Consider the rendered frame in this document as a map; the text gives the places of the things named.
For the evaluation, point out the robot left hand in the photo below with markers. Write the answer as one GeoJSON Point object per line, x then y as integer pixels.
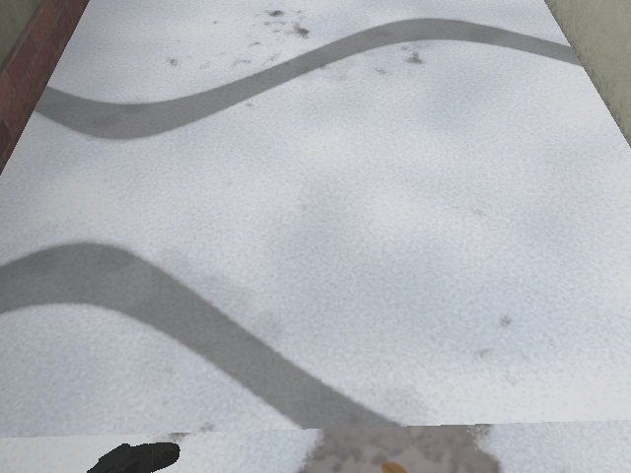
{"type": "Point", "coordinates": [143, 458]}

